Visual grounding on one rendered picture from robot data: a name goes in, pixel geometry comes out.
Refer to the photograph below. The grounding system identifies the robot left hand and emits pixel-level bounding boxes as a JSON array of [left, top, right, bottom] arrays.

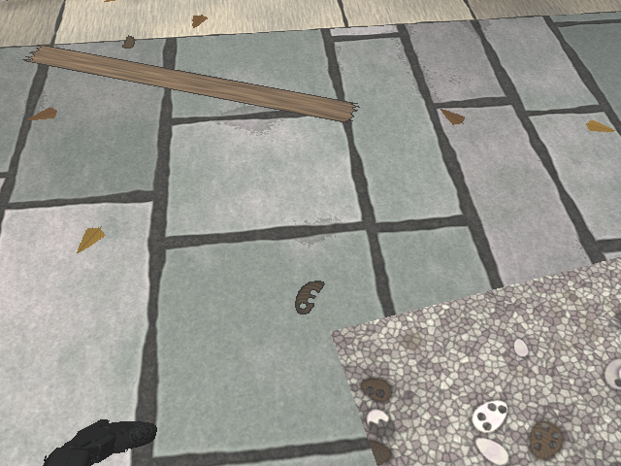
[[43, 419, 157, 466]]

